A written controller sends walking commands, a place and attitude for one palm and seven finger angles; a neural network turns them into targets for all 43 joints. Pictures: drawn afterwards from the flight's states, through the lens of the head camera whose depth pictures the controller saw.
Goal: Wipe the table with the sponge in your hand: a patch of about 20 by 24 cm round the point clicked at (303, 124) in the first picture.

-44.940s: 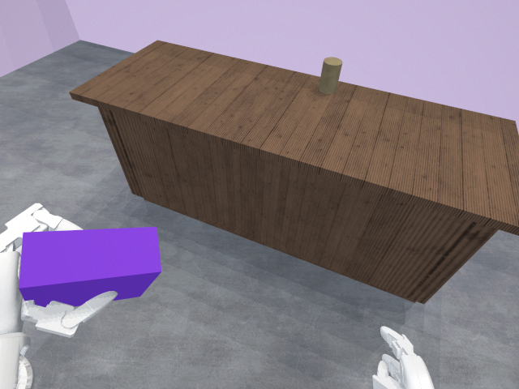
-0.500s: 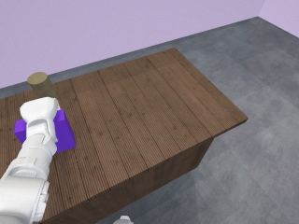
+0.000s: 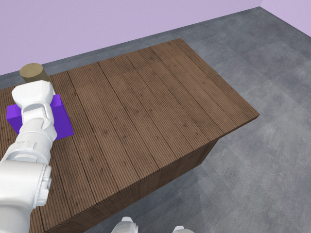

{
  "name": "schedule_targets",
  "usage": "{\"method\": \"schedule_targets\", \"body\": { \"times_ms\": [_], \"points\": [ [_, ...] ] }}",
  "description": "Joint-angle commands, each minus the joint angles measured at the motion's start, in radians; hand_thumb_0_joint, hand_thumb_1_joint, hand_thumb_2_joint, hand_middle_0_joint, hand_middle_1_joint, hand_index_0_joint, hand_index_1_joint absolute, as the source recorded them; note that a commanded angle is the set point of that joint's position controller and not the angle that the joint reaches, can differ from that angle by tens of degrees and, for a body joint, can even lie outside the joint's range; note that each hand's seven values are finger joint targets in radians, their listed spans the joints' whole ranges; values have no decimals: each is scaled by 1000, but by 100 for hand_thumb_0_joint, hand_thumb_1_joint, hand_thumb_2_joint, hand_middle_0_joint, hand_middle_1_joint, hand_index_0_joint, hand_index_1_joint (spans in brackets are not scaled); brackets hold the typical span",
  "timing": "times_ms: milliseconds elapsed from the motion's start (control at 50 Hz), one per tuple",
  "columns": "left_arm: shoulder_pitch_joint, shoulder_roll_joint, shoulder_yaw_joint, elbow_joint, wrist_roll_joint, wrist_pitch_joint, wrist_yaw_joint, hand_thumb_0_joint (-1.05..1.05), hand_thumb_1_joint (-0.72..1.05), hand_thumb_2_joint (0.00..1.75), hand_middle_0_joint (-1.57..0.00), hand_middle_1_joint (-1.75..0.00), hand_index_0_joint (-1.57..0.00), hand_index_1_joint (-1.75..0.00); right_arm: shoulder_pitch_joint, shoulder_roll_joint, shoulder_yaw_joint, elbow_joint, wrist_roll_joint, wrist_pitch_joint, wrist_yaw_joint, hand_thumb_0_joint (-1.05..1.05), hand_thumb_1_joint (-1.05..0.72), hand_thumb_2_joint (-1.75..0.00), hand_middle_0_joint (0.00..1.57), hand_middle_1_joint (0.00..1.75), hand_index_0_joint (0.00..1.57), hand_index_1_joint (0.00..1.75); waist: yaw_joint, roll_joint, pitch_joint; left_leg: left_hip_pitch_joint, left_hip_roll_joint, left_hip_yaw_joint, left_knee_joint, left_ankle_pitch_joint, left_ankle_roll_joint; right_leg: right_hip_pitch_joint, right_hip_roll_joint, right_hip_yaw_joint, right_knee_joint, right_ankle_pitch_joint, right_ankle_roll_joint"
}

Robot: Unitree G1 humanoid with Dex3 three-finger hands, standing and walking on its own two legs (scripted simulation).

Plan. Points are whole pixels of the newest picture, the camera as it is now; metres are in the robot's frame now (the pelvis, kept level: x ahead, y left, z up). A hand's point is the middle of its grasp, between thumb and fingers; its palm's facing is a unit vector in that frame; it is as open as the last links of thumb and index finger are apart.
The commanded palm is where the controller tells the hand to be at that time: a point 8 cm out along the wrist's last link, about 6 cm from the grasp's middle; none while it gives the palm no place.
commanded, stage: slide back across to the first lane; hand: left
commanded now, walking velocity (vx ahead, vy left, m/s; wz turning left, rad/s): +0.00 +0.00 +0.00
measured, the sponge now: (46, 126) +0.42 +0.32 -0.03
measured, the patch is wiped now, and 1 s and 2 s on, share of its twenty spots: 1.00 1.00 1.00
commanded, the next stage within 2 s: wipe back along the first lane in 0.62 s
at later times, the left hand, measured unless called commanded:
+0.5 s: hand (24, 113) +0.42 +0.36 +0.03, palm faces -0.12 -0.04 -0.99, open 9.7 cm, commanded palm +0.39 +0.35 +0.08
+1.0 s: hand (12, 123) +0.39 +0.38 +0.03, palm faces -0.10 -0.02 -0.99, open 9.8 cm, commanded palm +0.35 +0.35 +0.07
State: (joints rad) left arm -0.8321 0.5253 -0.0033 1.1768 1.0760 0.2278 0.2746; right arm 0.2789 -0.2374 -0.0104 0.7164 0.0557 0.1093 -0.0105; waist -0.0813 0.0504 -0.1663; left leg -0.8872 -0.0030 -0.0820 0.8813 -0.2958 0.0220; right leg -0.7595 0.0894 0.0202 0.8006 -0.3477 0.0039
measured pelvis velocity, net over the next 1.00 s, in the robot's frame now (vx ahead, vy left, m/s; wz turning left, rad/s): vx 0.05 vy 0.01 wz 0.01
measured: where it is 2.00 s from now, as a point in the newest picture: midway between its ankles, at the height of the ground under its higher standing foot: outside the picture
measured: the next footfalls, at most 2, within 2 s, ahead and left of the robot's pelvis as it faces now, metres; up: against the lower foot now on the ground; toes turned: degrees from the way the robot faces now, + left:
none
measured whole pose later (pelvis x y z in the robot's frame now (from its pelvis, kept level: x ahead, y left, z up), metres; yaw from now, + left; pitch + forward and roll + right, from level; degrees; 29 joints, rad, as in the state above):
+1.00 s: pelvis +0.05 +0.01 +0.02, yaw +1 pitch +13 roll -4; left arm -0.40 0.57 0.08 0.81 1.02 0.15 0.25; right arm 0.23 -0.25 -0.03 0.68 0.08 0.17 0.01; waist -0.03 0.04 -0.16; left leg -0.67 -0.01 -0.07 0.78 -0.34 0.04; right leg -0.52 0.07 0.03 0.66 -0.36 0.01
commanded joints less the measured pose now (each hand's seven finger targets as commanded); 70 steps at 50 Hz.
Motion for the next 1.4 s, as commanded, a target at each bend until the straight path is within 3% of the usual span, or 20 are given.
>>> {"method": "schedule_targets", "body": {
  "times_ms": [0,100,180,240,280,360,520,640,700,820,860,920,940,960,1040,1120,1200,1240,1260,1380],
  "points": [
    [-218,283,57,-125,18,11,43,0,10,130,-120,-160,-120,-160,42,-175,-55,-96,-1,-17,-8,0,-90,-90,20,30,20,30,19,-3,-323,346,6,11,-133,24,26,90,5,-36,-154,59,-60],
    [-156,360,108,-141,37,13,46,0,10,130,-120,-160,-120,-160,32,-184,-53,-98,2,-8,-3,0,-90,-90,20,30,20,30,40,4,-269,351,3,3,-162,25,27,111,5,-43,-166,49,-66],
    [-107,358,107,-161,44,18,41,0,10,130,-120,-160,-120,-160,18,-183,-53,-109,4,-4,4,0,-90,-90,20,30,20,30,52,35,-240,375,0,2,-177,37,25,116,5,-45,-174,52,-71],
    [-109,312,78,-205,32,13,29,0,10,130,-120,-160,-120,-160,1,-176,-55,-118,7,-6,6,0,-90,-90,20,30,20,30,47,74,-241,420,3,-3,-189,62,22,117,3,-49,-179,71,-74],
    [-95,322,75,-192,41,14,20,0,10,130,-120,-160,-120,-160,5,-180,-54,-119,9,-3,4,0,-90,-90,20,30,20,30,43,53,-218,416,5,-9,-194,46,24,109,4,-50,-183,60,-74],
    [-105,326,71,-225,44,-8,0,0,10,130,-120,-160,-120,-160,8,-182,-58,-117,9,-3,-2,0,-90,-90,20,30,20,30,36,61,-233,457,6,-11,-194,76,25,118,2,-47,-190,82,-75],
    [-23,415,150,-237,54,-61,-16,0,10,130,-120,-160,-120,-160,0,-188,-56,-123,5,19,-1,0,-90,-90,20,30,20,30,59,56,-248,446,-4,8,-175,174,26,185,-1,-37,-195,171,-79],
    [83,417,193,-296,37,-101,-21,0,10,130,-120,-160,-120,-160,-14,-190,-67,-124,1,30,9,0,-90,-90,20,30,20,30,77,53,-300,477,-5,23,-142,322,26,255,-5,-24,-178,350,-79],
    [90,343,124,-330,37,-96,-27,0,10,130,-120,-160,-120,-160,-16,-188,-71,-130,7,33,11,0,-90,-90,20,30,20,30,50,52,-264,500,-3,19,-142,329,27,217,-2,-34,-188,339,-76],
    [230,264,98,-382,-23,-85,-43,0,10,130,-120,-160,-120,-160,-45,-183,-70,-140,15,34,8,0,-90,-90,20,30,20,30,53,-11,-243,489,-5,25,-155,308,34,266,-6,-28,-206,369,-72],
    [240,239,80,-397,-33,-83,-47,0,10,130,-120,-160,-120,-160,-52,-183,-70,-141,14,32,5,0,-90,-90,20,30,20,30,52,13,-217,497,-3,24,-162,298,34,253,-6,-35,-207,339,-74],
    [309,256,106,-422,-34,-75,-48,0,10,130,-120,-160,-120,-160,-69,-180,-66,-147,17,33,8,0,-90,-90,20,30,20,30,71,3,-230,493,-6,21,-171,301,32,282,-8,-32,-208,349,-77],
    [339,265,127,-441,-42,-77,-49,0,10,130,-120,-160,-120,-160,-83,-179,-65,-149,18,31,7,0,-90,-90,20,30,20,30,86,41,-233,501,-6,19,-174,324,30,293,-9,-25,-207,361,-81],
    [351,227,89,-439,-42,-71,-49,0,10,130,-120,-160,-120,-160,-75,-177,-63,-154,16,31,8,0,-90,-90,20,30,20,30,73,25,-220,503,-4,18,-173,312,30,280,-6,-39,-204,337,-79],
    [426,210,102,-455,-56,-52,-49,0,10,130,-120,-160,-120,-160,-103,-179,-61,-165,20,28,11,0,-90,-90,20,30,20,30,87,-4,-179,487,-2,10,-192,285,25,276,-6,-38,-215,311,-81],
    [494,129,45,-507,-63,-30,-46,0,10,130,-120,-160,-120,-160,-120,-169,-61,-186,21,25,15,0,-90,-90,20,30,20,30,87,-15,-164,501,0,5,-202,265,23,263,-5,-50,-218,267,-79],
    [520,108,35,-554,-76,-8,-44,0,10,130,-120,-160,-120,-160,-139,-167,-58,-197,22,22,13,0,-90,-90,20,30,20,30,92,-23,-152,504,3,-5,-218,227,21,264,-4,-55,-223,220,-81],
    [506,146,64,-566,-71,2,-42,0,10,130,-120,-160,-120,-160,-158,-173,-55,-193,23,23,10,0,-90,-90,20,30,20,30,99,-5,-132,505,4,-19,-234,203,16,260,-5,-50,-226,187,-86],
    [514,78,2,-582,-75,8,-45,0,10,130,-120,-160,-120,-160,-158,-162,-53,-207,23,22,10,0,-90,-90,20,30,20,30,91,4,-119,504,0,-16,-234,185,18,250,-3,-60,-224,163,-84],
    [555,57,-5,-610,-76,31,-44,0,10,130,-120,-160,-120,-160,-179,-155,-49,-209,24,15,7,0,-90,-90,20,30,20,30,102,-24,-129,523,0,-25,-240,169,16,263,-4,-55,-229,160,-87]
  ]
}}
